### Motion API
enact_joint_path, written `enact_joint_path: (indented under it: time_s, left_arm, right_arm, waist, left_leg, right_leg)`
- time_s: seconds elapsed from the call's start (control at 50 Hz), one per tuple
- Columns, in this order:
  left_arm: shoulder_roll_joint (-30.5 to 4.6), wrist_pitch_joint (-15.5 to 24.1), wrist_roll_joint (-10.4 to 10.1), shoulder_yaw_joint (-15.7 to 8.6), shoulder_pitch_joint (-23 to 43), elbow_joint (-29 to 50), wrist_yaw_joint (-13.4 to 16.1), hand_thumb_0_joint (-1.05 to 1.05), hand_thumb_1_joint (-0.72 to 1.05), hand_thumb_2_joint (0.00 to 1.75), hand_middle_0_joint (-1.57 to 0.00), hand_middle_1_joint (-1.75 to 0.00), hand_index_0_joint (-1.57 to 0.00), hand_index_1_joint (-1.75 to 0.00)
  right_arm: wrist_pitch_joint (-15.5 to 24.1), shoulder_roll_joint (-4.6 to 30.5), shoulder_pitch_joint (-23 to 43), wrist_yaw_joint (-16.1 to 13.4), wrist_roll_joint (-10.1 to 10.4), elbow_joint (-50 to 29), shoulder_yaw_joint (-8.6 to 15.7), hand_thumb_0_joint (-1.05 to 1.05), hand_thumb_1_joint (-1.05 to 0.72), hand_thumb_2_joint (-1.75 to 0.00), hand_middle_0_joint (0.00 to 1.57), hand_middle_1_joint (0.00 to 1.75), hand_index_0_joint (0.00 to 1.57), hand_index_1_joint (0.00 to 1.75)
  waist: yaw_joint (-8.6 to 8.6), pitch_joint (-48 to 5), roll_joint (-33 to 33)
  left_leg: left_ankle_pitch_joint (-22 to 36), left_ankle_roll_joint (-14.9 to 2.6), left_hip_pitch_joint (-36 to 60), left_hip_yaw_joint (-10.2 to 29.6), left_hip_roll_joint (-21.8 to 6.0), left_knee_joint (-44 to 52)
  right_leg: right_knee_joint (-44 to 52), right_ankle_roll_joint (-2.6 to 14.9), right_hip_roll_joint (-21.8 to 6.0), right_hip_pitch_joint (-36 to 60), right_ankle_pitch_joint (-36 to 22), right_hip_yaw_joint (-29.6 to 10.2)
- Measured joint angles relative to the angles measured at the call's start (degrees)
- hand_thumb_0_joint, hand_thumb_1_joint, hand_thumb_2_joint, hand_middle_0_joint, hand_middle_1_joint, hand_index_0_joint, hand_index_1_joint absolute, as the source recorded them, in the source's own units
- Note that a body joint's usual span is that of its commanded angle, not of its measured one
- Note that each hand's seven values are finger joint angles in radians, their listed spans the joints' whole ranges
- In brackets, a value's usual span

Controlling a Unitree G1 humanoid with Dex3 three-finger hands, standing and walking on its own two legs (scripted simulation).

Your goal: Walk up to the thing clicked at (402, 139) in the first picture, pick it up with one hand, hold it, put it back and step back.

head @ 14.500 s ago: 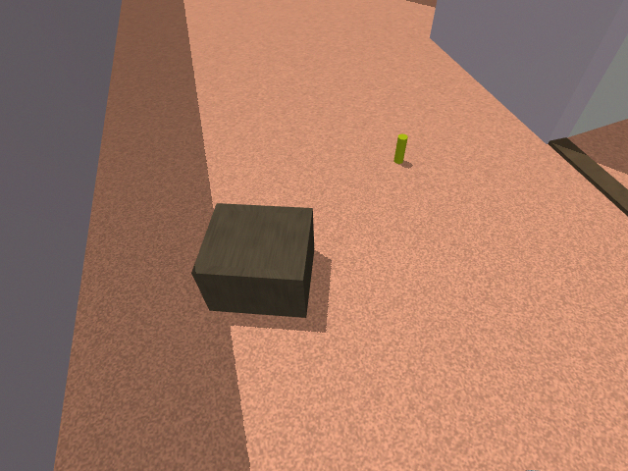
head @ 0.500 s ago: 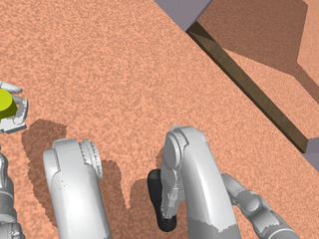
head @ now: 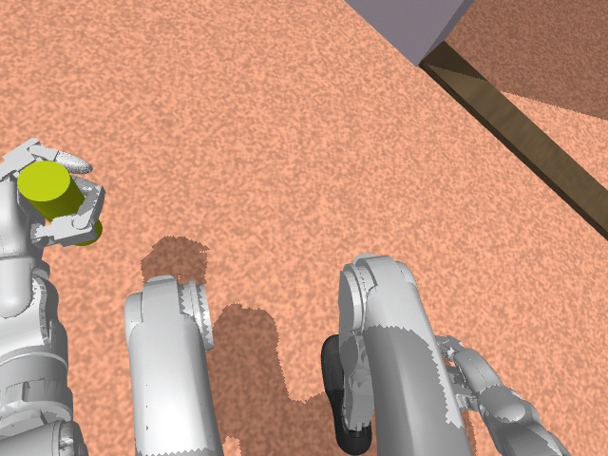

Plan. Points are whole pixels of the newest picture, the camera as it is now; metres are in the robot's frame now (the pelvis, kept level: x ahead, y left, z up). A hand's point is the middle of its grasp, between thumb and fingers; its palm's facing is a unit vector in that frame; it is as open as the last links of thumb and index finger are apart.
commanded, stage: settle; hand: left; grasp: from the side
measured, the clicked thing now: (66, 209) +0.41 +0.27 -0.07
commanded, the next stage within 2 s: lift in 0.76 s
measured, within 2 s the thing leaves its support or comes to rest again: neither
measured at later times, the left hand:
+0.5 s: hand (61, 187) +0.41 +0.25 +0.00, palm faces +0.18 -0.98 -0.06, open 6.1 cm
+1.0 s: hand (58, 174) +0.42 +0.25 +0.02, palm faces +0.18 -0.98 -0.06, open 6.1 cm
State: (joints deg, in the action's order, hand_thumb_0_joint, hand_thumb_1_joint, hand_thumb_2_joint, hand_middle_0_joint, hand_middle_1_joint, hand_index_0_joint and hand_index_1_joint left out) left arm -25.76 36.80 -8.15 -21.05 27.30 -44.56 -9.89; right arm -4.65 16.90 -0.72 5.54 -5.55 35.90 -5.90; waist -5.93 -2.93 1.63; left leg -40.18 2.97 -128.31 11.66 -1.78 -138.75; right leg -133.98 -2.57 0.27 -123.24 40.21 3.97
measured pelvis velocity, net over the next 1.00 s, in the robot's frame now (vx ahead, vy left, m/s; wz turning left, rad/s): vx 0.00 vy -0.01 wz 0.06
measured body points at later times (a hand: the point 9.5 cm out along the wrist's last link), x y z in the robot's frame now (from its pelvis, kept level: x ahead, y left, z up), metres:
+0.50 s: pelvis +0.00 +0.00 +0.03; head +0.20 +0.05 +0.43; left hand +0.39 +0.31 +0.00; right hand +0.18 -0.26 -0.09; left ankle +0.08 +0.14 -0.30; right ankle +0.10 -0.13 -0.30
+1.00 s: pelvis +0.00 -0.01 +0.04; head +0.19 +0.05 +0.45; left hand +0.40 +0.30 +0.02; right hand +0.15 -0.26 -0.08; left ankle +0.08 +0.14 -0.30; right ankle +0.10 -0.13 -0.30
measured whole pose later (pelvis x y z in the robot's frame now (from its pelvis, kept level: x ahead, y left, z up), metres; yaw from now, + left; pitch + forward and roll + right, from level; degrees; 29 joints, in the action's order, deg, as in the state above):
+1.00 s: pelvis +0.00 -0.01 +0.04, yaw +3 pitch +31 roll -4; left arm -21.9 34.0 -7.0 -23.1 31.9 -48.6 -12.2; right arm -2.5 15.9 -5.0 3.2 -3.9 37.6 -1.4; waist -5.6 -7.0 0.3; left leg -38.9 2.8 -121.9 7.4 -2.3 -129.2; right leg -127.1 -1.6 -0.6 -118.8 39.8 1.3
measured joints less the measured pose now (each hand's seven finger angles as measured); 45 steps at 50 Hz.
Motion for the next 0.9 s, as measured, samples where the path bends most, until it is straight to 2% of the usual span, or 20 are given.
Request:
enact_joint_path:
  time_s: [0.34, 0.9]
  left_arm:
    - [2.83, -2.73, -0.04, -1.17, 0.76, 0.70, -1.92, 0.05, 0.13, 1.06, -1.00, -1.04, -0.92, -1.09]
    - [3.75, -2.66, 1.34, -1.91, 5.09, -4.97, -1.88, 0.05, 0.12, 1.08, -1.01, -1.03, -0.94, -1.09]
  right_arm:
    - [1.31, 0.08, -0.97, -1.89, 1.33, -0.08, 3.38, 0.00, -0.89, -0.89, 0.21, 0.29, 0.21, 0.30]
    - [2.23, -0.98, -3.78, -2.26, 1.41, 1.69, 4.24, 0.00, -0.89, -0.89, 0.21, 0.29, 0.21, 0.30]
  waist:
    - [0.82, -2.41, -0.73]
    - [0.49, -3.83, -1.19]
  left_leg:
    - [0.04, 0.19, 3.19, -2.09, -0.59, 5.03]
    - [1.33, -0.20, 5.92, -4.01, -0.54, 8.91]
  right_leg:
    - [3.43, 0.85, -0.35, 1.87, 0.24, -1.18]
    - [6.31, 0.94, -0.80, 4.07, -0.53, -2.48]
